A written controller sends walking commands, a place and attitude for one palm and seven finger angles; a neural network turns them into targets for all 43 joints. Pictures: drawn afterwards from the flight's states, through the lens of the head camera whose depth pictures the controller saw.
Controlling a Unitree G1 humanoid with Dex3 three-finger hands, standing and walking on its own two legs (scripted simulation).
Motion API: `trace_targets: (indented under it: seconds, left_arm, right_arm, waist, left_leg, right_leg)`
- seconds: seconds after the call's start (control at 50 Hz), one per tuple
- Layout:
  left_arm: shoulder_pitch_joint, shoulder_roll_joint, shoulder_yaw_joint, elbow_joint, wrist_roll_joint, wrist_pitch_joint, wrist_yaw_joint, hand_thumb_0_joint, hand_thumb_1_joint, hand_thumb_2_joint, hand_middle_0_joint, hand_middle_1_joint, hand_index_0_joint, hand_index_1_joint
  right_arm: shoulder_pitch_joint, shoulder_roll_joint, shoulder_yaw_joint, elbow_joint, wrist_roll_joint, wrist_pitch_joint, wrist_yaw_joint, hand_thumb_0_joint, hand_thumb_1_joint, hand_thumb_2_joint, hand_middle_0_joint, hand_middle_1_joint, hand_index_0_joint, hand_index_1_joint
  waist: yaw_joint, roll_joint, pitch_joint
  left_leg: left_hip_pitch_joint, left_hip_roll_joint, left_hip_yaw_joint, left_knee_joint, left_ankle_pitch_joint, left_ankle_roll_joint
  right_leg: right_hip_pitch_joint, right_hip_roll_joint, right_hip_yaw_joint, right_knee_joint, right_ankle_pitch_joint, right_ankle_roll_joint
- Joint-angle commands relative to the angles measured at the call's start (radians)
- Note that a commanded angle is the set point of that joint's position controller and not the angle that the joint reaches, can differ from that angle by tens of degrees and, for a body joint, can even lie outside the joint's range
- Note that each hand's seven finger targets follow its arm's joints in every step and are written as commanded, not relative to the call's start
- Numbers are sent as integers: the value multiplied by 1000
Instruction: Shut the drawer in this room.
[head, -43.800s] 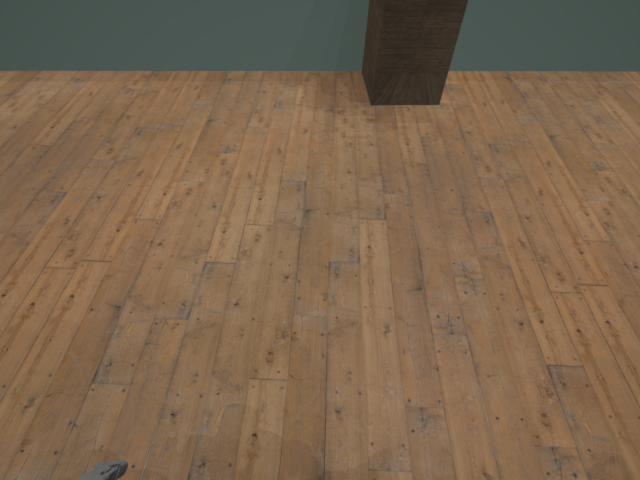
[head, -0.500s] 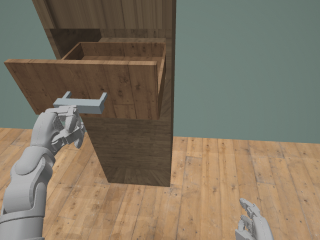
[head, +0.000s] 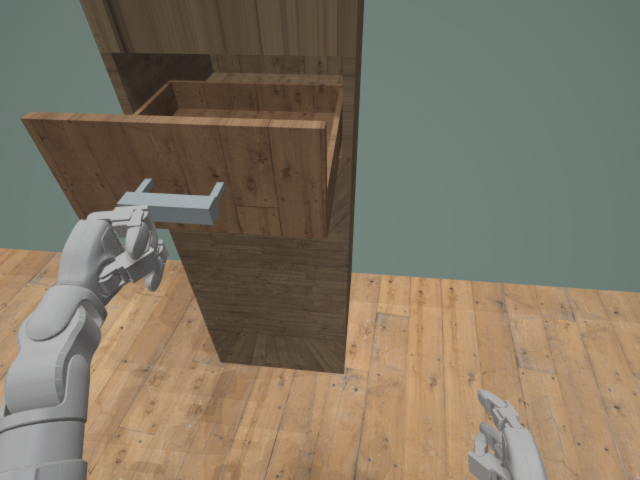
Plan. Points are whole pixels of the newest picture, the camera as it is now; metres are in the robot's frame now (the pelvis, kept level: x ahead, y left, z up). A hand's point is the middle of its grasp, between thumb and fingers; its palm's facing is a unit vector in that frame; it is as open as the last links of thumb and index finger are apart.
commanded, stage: push the drawer shut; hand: left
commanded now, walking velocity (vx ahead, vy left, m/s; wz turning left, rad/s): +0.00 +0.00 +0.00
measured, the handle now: (176, 197) +0.40 +0.24 +0.18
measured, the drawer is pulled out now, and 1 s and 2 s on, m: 0.24 0.14 0.02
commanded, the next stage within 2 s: none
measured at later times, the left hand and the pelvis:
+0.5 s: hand (182, 220) +0.36 +0.21 +0.18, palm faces +0.03 -1.00 -0.03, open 3.0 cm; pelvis -0.01 +0.00 +0.00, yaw +1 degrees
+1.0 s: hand (202, 187) +0.42 +0.21 +0.18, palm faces +0.01 -1.00 -0.02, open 3.1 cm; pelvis +0.00 +0.00 +0.00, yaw +0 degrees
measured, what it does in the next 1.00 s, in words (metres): stands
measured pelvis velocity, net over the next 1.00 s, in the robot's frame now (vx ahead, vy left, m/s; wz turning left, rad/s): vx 0.00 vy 0.00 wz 0.00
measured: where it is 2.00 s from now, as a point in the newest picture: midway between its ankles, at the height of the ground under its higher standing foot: outside the picture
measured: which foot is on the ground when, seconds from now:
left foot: down 0.00-1.00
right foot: down 0.00-1.00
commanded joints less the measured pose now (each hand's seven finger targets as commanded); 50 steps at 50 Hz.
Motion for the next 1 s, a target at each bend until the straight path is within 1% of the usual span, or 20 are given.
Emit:
trace_targets:
  seconds: [0.0, 0.02, 0.06, 0.16, 0.18, 0.22, 0.4, 0.42, 0.48, 0.54, 0.56, 0.58, 0.62, 0.66, 0.7, 0.78, 0.8, 0.88, 0.92, 0.98]
  left_arm:
    - [-474, 195, 17, -188, -3, -83, 3, 0, 900, 900, -1400, -1600, -1400, -1600]
    - [-482, 175, -1, -169, -2, -81, 3, 0, 900, 900, -1400, -1600, -1400, -1600]
    - [-492, 219, 37, -127, 4, -82, 10, 0, 900, 900, -1400, -1600, -1400, -1600]
    - [-534, 201, 21, -66, 11, -72, 27, 0, 900, 900, -1400, -1600, -1400, -1600]
    - [-546, 212, 22, -38, 14, -73, 32, 0, 900, 900, -1400, -1600, -1400, -1600]
    - [-626, 165, -34, -20, 18, -75, 35, 0, 900, 900, -1400, -1600, -1400, -1600]
    - [-803, 185, -64, 102, 44, -116, 53, 0, 900, 900, -1400, -1600, -1400, -1600]
    - [-830, 154, -95, 121, 43, -119, 51, 0, 900, 900, -1400, -1600, -1400, -1600]
    - [-857, 211, -50, 198, 46, -135, 54, 0, 900, 900, -1400, -1600, -1400, -1600]
    - [-891, 230, -35, 253, 49, -152, 48, 0, 900, 900, -1400, -1600, -1400, -1600]
    - [-919, 202, -64, 259, 51, -159, 43, 0, 900, 900, -1400, -1600, -1400, -1600]
    - [-924, 210, -56, 281, 47, -167, 43, 0, 900, 900, -1400, -1600, -1400, -1600]
    - [-961, 213, -56, 316, 50, -178, 39, 0, 900, 900, -1400, -1600, -1400, -1600]
    - [-983, 228, -51, 347, 57, -190, 39, 0, 900, 900, -1400, -1600, -1400, -1600]
    - [-1010, 253, -32, 397, 56, -204, 39, 0, 900, 900, -1400, -1600, -1400, -1600]
    - [-1057, 290, -13, 462, 67, -230, 31, 0, 900, 900, -1400, -1600, -1400, -1600]
    - [-1072, 272, -28, 464, 66, -237, 27, 0, 900, 900, -1400, -1600, -1400, -1600]
    - [-1077, 310, 6, 501, 69, -268, 19, 0, 900, 900, -1400, -1600, -1400, -1600]
    - [-1093, 261, -35, 527, 66, -271, 10, 0, 900, 900, -1400, -1600, -1400, -1600]
    - [-1123, 333, 18, 578, 72, -282, 14, 0, 900, 900, -1400, -1600, -1400, -1600]
  right_arm:
    - [-147, -105, -48, -151, 0, -55, -22, 0, -900, -900, 200, 300, 200, 300]
    - [-151, -101, -44, -153, 0, -56, -23, 0, -900, -900, 200, 300, 200, 300]
    - [-142, -106, -46, -145, -2, -51, -24, 0, -900, -900, 200, 300, 200, 300]
    - [-140, -105, -44, -147, -3, -37, -17, 0, -900, -900, 200, 300, 200, 300]
    - [-135, -111, -45, -137, -1, -34, -17, 0, -900, -900, 200, 300, 200, 300]
    - [-134, -107, -43, -134, 4, -30, -18, 0, -900, -900, 200, 300, 200, 300]
    - [-103, -118, -45, -104, 4, -23, -25, 0, -900, -900, 200, 300, 200, 300]
    - [-101, -117, -43, -101, 5, -23, -25, 0, -900, -900, 200, 300, 200, 300]
    - [-80, -127, -49, -87, 2, -21, -25, 0, -900, -900, 200, 300, 200, 300]
    - [-68, -128, -49, -87, 3, -20, -22, 0, -900, -900, 200, 300, 200, 300]
    - [-65, -125, -47, -88, 4, -20, -20, 0, -900, -900, 200, 300, 200, 300]
    - [-58, -129, -50, -87, 4, -22, -19, 0, -900, -900, 200, 300, 200, 300]
    - [-47, -129, -51, -83, 4, -22, -17, 0, -900, -900, 200, 300, 200, 300]
    - [-32, -133, -54, -83, 3, -21, -16, 0, -900, -900, 200, 300, 200, 300]
    - [-14, -139, -56, -75, 2, -21, -14, 0, -900, -900, 200, 300, 200, 300]
    - [21, -145, -61, -69, 0, -16, -9, 0, -900, -900, 200, 300, 200, 300]
    - [26, -143, -63, -72, 1, -18, -8, 0, -900, -900, 200, 300, 200, 300]
    - [57, -150, -70, -71, -3, -17, -2, 0, -900, -900, 200, 300, 200, 300]
    - [63, -147, -69, -69, 0, -16, 0, 0, -900, -900, 200, 300, 200, 300]
    - [92, -161, -74, -57, -6, -13, 0, 0, -900, -900, 200, 300, 200, 300]
  waist:
    - [-38, 5, -160]
    - [-35, 16, -159]
    - [-27, 5, -176]
    - [-24, -11, -194]
    - [-30, -38, -181]
    - [-50, -21, -153]
    - [-73, -10, -187]
    - [-81, -23, -184]
    - [-77, -45, -206]
    - [-73, -32, -218]
    - [-80, -3, -215]
    - [-82, -48, -221]
    - [-86, -18, -220]
    - [-85, -5, -236]
    - [-95, -45, -223]
    - [-96, -12, -252]
    - [-102, -21, -260]
    - [-98, -36, -285]
    - [-111, -14, -268]
    - [-111, -51, -265]
  left_leg:
    - [63, -18, -28, -74, 127, 33]
    - [63, -20, -30, -73, 123, 32]
    - [56, -20, -37, -78, 126, 29]
    - [47, -17, -36, -80, 150, 28]
    - [36, -14, -34, -78, 145, 28]
    - [42, -15, -38, -84, 117, 29]
    - [46, -14, -49, -86, 68, 32]
    - [44, -14, -51, -87, 60, 32]
    - [35, -14, -48, -79, 68, 34]
    - [24, -14, -49, -80, 82, 32]
    - [32, -15, -47, -79, 94, 31]
    - [23, -14, -47, -71, 93, 36]
    - [20, -16, -43, -69, 89, 35]
    - [14, -16, -46, -69, 84, 33]
    - [-7, -13, -45, -64, 80, 37]
    - [-15, -16, -43, -54, 98, 36]
    - [-11, -16, -43, -52, 105, 38]
    - [-16, -15, -40, -44, 136, 40]
    - [-14, -15, -33, -40, 128, 41]
    - [-43, -13, -35, -39, 108, 43]
  right_leg:
    - [-23, -6, 40, -99, 121, 18]
    - [-27, -7, 42, -98, 121, 17]
    - [-13, -7, 39, -95, 123, 13]
    - [-3, -10, 36, -86, 152, 12]
    - [-8, -8, 36, -91, 142, 13]
    - [-42, -8, 36, -98, 113, 14]
    - [-62, -12, 47, -104, 59, 9]
    - [-70, -12, 46, -104, 54, 10]
    - [-61, -12, 51, -106, 58, 10]
    - [-51, -14, 51, -98, 74, 7]
    - [-58, -14, 50, -95, 89, 5]
    - [-55, -13, 53, -96, 89, 8]
    - [-65, -15, 56, -96, 89, 8]
    - [-64, -14, 56, -90, 84, 6]
    - [-68, -13, 61, -94, 83, 10]
    - [-64, -10, 62, -81, 107, 6]
    - [-64, -11, 62, -78, 120, 8]
    - [-49, -4, 60, -69, 160, 8]
    - [-74, -4, 62, -68, 162, 9]
    - [-79, 0, 66, -71, 137, 12]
